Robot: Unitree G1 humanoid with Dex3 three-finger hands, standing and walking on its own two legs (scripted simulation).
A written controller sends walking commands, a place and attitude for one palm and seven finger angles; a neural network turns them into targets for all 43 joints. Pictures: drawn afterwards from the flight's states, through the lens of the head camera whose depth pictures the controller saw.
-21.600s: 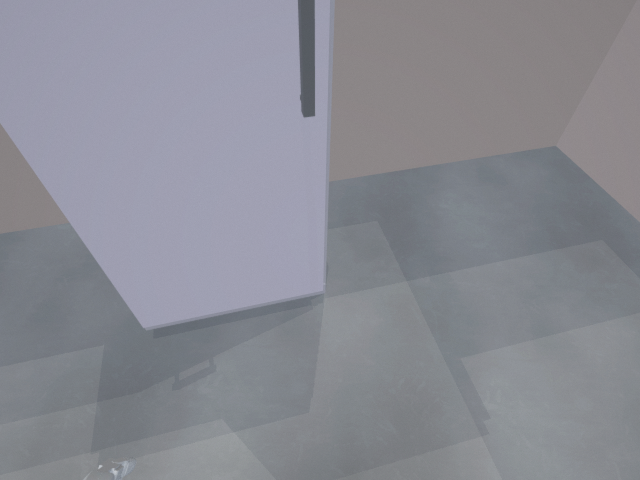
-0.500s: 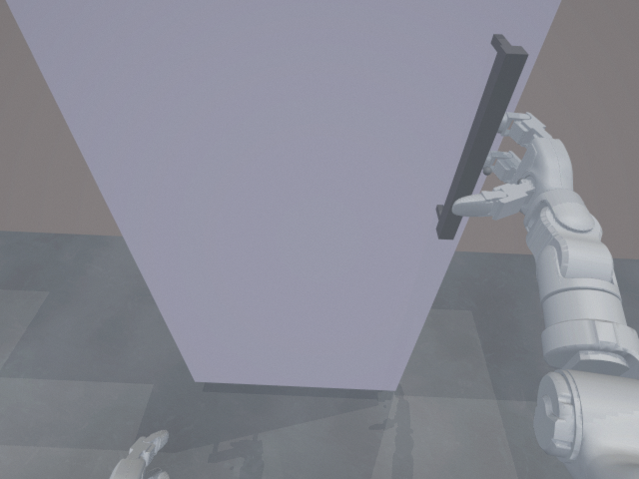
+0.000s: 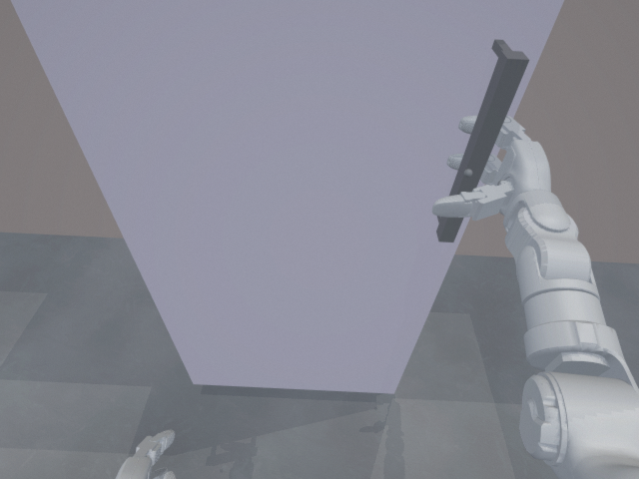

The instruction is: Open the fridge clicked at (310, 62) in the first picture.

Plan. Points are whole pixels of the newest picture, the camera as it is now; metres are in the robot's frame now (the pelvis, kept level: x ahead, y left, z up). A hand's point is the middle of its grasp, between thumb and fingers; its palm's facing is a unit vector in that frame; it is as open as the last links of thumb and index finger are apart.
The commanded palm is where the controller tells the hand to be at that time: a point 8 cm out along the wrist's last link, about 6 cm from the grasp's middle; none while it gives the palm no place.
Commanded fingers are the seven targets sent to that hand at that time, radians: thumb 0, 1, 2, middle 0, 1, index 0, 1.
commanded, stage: slide the fingers in behind the handle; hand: right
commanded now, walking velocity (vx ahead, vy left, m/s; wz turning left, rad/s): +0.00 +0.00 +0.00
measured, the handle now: (469, 154) +0.50 -0.15 +0.19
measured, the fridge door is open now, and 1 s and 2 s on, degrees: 0 0 0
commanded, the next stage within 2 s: grip the handle and tug to test in 0.76 s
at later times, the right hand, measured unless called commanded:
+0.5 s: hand (458, 169) +0.45 -0.12 +0.20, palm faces -0.01 +1.00 +0.00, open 14.0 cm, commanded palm +0.43 -0.17 +0.20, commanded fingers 0.00 0.50 -0.30 0.30 1.20 0.30 1.20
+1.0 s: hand (460, 168) +0.45 -0.13 +0.20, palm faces -0.02 +1.00 +0.00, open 13.3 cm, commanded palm +0.44 -0.17 +0.20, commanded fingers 0.00 0.13 -0.46 0.34 1.25 0.34 1.25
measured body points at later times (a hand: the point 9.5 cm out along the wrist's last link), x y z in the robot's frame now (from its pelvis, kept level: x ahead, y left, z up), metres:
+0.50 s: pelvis +0.00 +0.00 +0.00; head +0.00 +0.01 +0.45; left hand +0.11 +0.26 -0.11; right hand +0.44 -0.18 +0.20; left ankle +0.01 +0.11 -0.74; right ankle +0.00 -0.12 -0.74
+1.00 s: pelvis +0.00 +0.00 +0.00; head +0.00 +0.00 +0.45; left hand +0.10 +0.25 -0.12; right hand +0.45 -0.18 +0.20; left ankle +0.01 +0.11 -0.74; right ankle +0.00 -0.12 -0.74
